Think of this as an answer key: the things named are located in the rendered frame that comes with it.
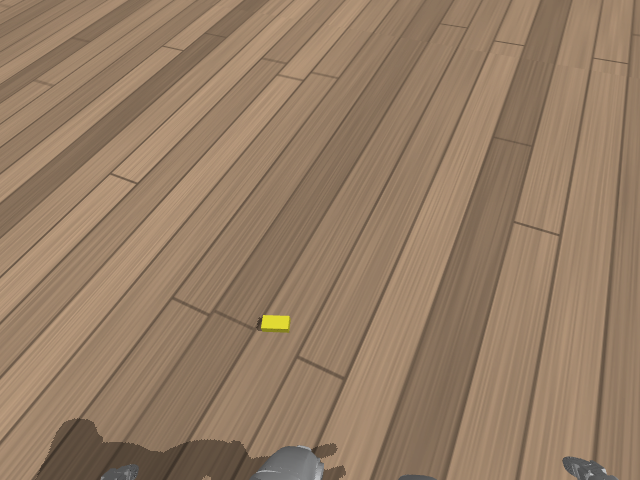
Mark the small box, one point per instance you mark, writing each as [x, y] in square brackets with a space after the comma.
[274, 323]

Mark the left robot hand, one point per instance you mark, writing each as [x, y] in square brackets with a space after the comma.
[128, 472]

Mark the right robot hand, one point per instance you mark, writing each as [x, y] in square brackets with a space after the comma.
[585, 470]

